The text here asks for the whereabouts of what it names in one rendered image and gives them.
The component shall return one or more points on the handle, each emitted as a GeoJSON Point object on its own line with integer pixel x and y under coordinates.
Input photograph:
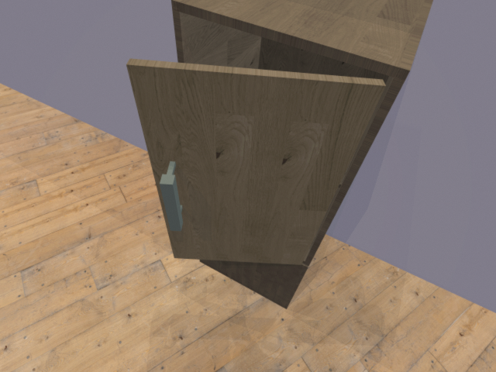
{"type": "Point", "coordinates": [168, 187]}

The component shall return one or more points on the cupboard door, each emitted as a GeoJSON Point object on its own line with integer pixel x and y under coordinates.
{"type": "Point", "coordinates": [259, 154]}

